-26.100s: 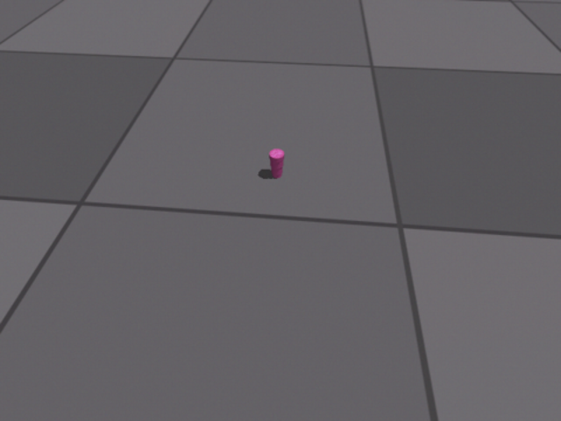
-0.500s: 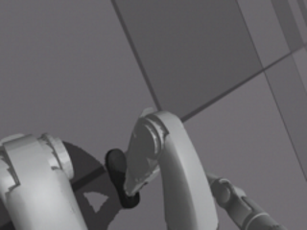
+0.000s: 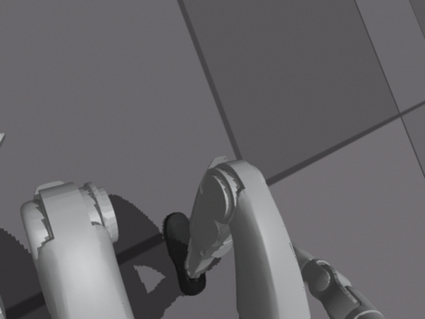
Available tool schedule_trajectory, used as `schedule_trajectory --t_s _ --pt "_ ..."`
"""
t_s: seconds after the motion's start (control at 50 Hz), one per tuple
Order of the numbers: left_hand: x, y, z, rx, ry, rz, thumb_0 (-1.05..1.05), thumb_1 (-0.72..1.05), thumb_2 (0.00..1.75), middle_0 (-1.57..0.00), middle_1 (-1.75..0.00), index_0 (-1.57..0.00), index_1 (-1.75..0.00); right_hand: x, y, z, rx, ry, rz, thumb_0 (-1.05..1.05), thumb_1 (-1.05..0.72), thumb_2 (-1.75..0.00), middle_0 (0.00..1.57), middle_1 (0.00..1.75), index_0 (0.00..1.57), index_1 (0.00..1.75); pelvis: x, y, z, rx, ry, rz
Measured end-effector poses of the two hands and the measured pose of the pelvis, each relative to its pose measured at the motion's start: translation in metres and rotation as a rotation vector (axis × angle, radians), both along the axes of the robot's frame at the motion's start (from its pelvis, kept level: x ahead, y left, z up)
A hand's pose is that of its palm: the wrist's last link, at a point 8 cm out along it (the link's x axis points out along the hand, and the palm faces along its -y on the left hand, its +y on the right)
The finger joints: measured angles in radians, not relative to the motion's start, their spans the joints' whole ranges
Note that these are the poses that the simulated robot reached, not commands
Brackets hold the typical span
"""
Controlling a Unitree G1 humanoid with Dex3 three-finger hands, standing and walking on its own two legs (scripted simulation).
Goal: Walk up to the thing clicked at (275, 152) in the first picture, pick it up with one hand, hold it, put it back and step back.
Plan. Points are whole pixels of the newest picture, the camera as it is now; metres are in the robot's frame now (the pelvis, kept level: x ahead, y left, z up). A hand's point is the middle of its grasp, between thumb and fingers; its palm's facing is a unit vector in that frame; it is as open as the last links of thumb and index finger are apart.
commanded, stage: settle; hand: left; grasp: from the side
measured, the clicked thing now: out of the picture +0.42 +0.30 -0.17
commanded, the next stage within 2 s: lift in 1.42 s
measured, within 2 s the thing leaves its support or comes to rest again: neither
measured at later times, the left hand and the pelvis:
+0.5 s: hand out of the picture +0.39 +0.31 -0.04, palm faces +0.32 -0.94 -0.06, open 9.1 cm; pelvis +0.01 -0.01 +0.03, yaw +6 degrees
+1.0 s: hand out of the picture +0.40 +0.30 +0.02, palm faces +0.31 -0.95 -0.04, open 9.1 cm; pelvis +0.03 -0.02 +0.06, yaw +10 degrees
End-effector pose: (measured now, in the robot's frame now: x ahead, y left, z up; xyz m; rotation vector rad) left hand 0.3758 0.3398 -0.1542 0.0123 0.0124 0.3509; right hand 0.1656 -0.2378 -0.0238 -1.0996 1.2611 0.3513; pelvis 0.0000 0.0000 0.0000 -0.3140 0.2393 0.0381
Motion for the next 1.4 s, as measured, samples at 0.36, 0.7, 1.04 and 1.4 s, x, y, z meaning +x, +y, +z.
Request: schedule_trajectory --t_s 0.36,0.7,1.04,1.4 --pt "-0.020 0.018 0.093 0.032 -0.002 -0.030 -0.04 -0.20 0.97 -0.78 -0.93 -0.78 -0.93 0.032 0.001 -0.012 0.194 -0.133 -0.181 0.00 -0.90 -0.90 0.21 0.30 0.20 0.30 0.008 -0.006 0.021 0.066 0.157 0.048" --pt "-0.012 0.009 0.150 0.035 0.038 -0.035 -0.04 -0.21 0.97 -0.79 -0.92 -0.79 -0.93 0.039 -0.012 -0.031 0.299 -0.150 -0.358 0.01 -0.90 -0.90 0.20 0.30 0.20 0.30 0.020 -0.017 0.041 0.136 0.272 0.081" --pt "-0.009 0.004 0.181 0.013 0.057 -0.029 -0.04 -0.21 0.98 -0.79 -0.92 -0.79 -0.93 0.041 -0.022 -0.015 0.308 -0.183 -0.417 0.01 -0.91 -0.90 0.20 0.30 0.20 0.30 0.025 -0.020 0.064 0.162 0.324 0.093" --pt "-0.011 -0.001 0.204 0.010 0.055 -0.022 -0.04 -0.22 0.99 -0.79 -0.92 -0.79 -0.93 0.035 -0.015 -0.005 0.347 -0.197 -0.422 0.01 -0.91 -0.90 0.20 0.30 0.20 0.30 0.021 -0.021 0.078 0.176 0.323 0.105"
